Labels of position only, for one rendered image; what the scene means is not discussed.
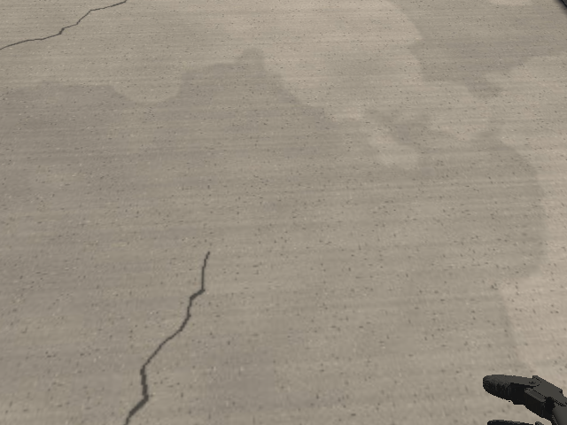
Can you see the right robot hand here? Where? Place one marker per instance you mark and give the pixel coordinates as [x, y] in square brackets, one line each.
[536, 394]

